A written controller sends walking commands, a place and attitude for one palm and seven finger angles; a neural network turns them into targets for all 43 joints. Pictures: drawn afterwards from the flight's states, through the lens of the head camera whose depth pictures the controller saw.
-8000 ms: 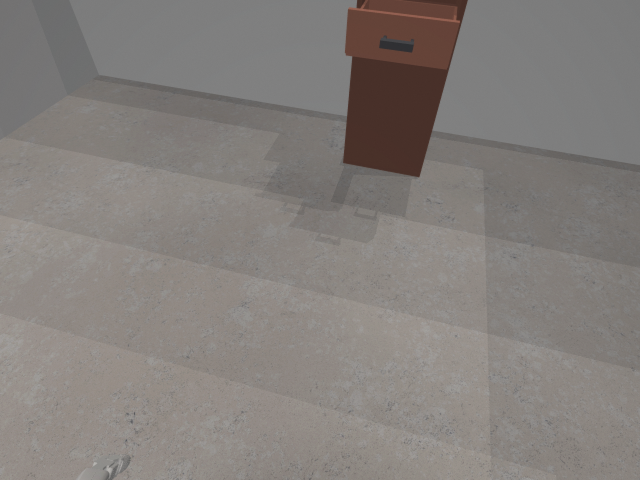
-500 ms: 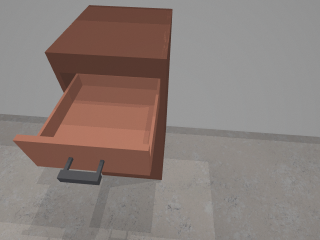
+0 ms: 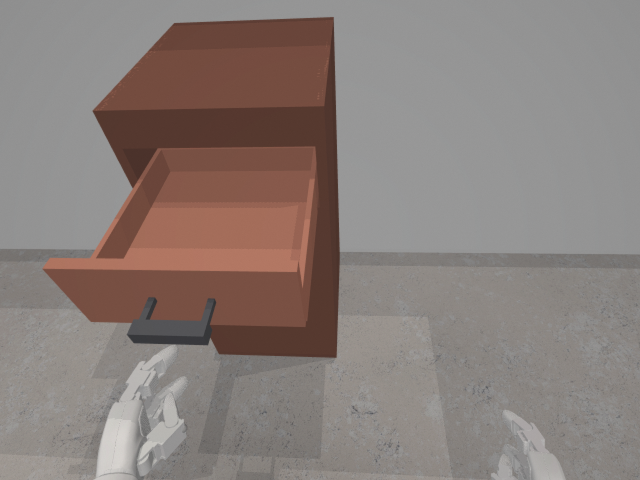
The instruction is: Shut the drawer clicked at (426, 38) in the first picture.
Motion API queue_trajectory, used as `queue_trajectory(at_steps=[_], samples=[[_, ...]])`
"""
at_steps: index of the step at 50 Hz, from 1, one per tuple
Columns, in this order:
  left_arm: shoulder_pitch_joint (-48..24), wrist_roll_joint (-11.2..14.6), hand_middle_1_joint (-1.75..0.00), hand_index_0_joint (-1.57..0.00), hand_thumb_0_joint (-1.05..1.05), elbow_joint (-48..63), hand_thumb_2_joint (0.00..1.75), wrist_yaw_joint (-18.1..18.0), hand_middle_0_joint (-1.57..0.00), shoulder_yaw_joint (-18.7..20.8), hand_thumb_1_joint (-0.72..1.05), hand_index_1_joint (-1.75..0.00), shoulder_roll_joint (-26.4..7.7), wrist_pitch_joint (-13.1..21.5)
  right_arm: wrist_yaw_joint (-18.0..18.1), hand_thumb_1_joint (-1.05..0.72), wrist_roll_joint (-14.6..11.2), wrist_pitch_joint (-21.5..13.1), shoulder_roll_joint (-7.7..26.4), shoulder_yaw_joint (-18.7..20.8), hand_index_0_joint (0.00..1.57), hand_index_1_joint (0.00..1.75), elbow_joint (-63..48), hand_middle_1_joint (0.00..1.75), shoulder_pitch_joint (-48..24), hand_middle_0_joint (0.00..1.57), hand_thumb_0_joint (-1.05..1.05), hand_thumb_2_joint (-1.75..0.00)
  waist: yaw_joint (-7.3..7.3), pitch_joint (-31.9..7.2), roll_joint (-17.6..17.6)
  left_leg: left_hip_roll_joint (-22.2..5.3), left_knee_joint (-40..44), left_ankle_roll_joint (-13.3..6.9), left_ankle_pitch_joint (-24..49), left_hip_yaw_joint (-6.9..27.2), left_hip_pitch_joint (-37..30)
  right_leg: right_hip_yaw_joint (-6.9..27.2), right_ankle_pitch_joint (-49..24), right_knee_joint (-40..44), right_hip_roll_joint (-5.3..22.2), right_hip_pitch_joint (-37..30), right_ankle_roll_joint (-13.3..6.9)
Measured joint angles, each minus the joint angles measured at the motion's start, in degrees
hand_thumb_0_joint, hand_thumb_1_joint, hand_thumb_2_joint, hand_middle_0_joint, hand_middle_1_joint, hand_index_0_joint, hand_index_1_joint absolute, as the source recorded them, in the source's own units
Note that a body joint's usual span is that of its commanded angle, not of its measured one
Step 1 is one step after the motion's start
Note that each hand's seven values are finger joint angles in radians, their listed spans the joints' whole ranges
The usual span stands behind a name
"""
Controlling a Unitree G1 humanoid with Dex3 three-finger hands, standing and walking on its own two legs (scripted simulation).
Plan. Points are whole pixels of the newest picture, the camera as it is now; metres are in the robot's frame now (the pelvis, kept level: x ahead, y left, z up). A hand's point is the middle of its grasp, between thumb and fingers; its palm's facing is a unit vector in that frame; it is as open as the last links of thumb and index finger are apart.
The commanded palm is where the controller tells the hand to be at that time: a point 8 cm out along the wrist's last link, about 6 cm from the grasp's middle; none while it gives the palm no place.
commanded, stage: raise the hand and make a fist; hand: left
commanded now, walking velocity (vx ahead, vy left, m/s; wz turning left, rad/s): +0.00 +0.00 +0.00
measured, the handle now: (175, 318) +0.34 +0.22 +0.01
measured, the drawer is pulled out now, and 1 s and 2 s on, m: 0.29 0.28 0.28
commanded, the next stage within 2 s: bring the fist close to the handle in 1.64 s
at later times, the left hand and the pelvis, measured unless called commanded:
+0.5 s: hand (184, 444) +0.17 +0.16 +0.03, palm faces -0.10 -0.99 -0.03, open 4.2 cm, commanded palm +0.14 +0.22 +0.03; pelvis -0.05 +0.00 -0.04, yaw -1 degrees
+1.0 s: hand (146, 447) +0.15 +0.17 +0.08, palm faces -0.03 -1.00 -0.06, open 3.1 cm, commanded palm +0.11 +0.23 +0.09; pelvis -0.02 +0.02 -0.02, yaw +0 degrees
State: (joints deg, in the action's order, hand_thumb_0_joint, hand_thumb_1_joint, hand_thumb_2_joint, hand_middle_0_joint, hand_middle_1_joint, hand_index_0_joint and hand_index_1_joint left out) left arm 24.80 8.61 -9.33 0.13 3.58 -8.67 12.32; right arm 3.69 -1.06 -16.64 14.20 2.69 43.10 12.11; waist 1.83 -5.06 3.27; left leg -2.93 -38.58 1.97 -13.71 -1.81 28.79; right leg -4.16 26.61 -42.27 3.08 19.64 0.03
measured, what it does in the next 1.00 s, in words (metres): stands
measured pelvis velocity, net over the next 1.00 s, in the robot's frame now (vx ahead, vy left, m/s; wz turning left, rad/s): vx -0.02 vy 0.02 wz -0.01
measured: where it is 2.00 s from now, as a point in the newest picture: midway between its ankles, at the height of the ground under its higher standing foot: outside the picture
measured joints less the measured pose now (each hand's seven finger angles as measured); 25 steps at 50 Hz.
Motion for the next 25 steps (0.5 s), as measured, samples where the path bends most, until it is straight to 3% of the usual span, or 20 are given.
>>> queue_trajectory(at_steps=[3, 5, 7, 10, 13, 20, 25], samples=[[2.52, 1.45, -0.47, -0.28, 0.01, 0.27, 0.9, 8.21, -0.35, -1.69, 0.94, -0.44, 1.39, 7.8, -1.37, -0.91, 0.35, -0.58, -0.12, 0.95, 0.2, 0.3, -5.07, 0.3, -1.98, 0.2, 0.01, -0.9, -1.46, -0.67, -2.14, -0.67, -6.04, 0.32, -1.54, 0.13, 6.6, 0.37, 2.14, -6.97, -0.33, 6.94, -0.47], [4.62, 1.08, -0.51, -0.33, 0.01, 2.63, 0.9, 12.38, -0.39, -3.74, 0.93, -0.49, 1.61, 12.26, -1.72, -0.91, 0.77, -1.11, 0.24, 1.33, 0.2, 0.3, -7.95, 0.3, -2.52, 0.2, 0.01, -0.9, -2.7, -0.83, -3.18, -1.02, -10.21, 0.49, -2.61, 0.83, 10.62, -0.01, 3.52, -11.09, -0.59, 10.6, -0.85], [5.84, 0.24, -0.55, -0.38, 0.01, 5.72, 0.9, 14.59, -0.43, -4.53, 0.92, -0.53, 0.77, 16.63, -1.67, -0.91, 1.18, -1.2, 0.44, 1.43, 0.2, 0.3, -9.76, 0.3, -3.28, 0.2, 0.01, -0.9, -3.65, -1.19, -3.59, -1.4, -14.5, 0.58, -3.76, 1.82, 14.54, -0.65, 4.87, -15.06, -0.93, 13.94, -1.18], [4.28, 1.11, -0.61, -0.46, 0.02, 9.52, 0.9, 14.54, -0.5, -3.09, 0.91, -0.61, -0.78, 20.87, -1.18, -0.91, 0.76, -0.18, -0.04, 0.84, 0.2, 0.3, -11.32, 0.3, -4.78, 0.2, 0.01, -0.9, -4.32, -0.88, -3.24, -1.81, -20.24, 0.69, -5.27, 3.5, 19.09, -1.82, 6.62, -20.24, -1.42, 17.52, -1.63], [0.15, 3.12, -0.68, -0.54, 0.01, 11.18, 0.9, 13.77, -0.56, -0.4, 0.9, -0.67, -1.9, 18.66, -0.7, -0.91, -0.14, 1.6, -1.31, -0.77, 0.2, 0.3, -12.25, 0.3, -5.07, 0.2, 0.01, -0.9, -4.44, -0.21, -2.37, -2.05, -23.4, 0.62, -5.92, 4.77, 21.24, -2.74, 7.34, -22.97, -1.86, 19.01, -1.99], [-4.44, 4.39, -0.83, -0.68, 0.01, 11.91, 0.9, 15.91, -0.69, 0.28, 0.9, -0.83, -5.28, 3.36, 0.85, -0.9, -0.93, 4.03, -3.84, -5.57, 0.2, 0.3, -12.16, 0.3, 0.24, 0.21, 0.01, -0.9, -2.7, -0.02, -0.18, -1.75, -21.17, -0.1, -5.28, 5.42, 18.53, -2.37, 5.34, -19.64, -2.74, 16.38, -1.66], [-1.42, 5.72, -0.94, -0.79, 0.02, 14.59, 0.9, 13.44, -0.79, 1.68, 0.9, -0.94, -4.28, 0.73, 1.11, -0.9, -0.97, 3.64, -3.8, -5.21, 0.21, 0.3, -10.27, 0.3, 4.22, 0.21, 0.01, -0.9, -0.88, -0.44, 0.02, -1.83, -17.42, 0.09, -4.46, 4.18, 14.89, -0.57, 3.52, -15.41, -3.21, 13.54, -1.01]])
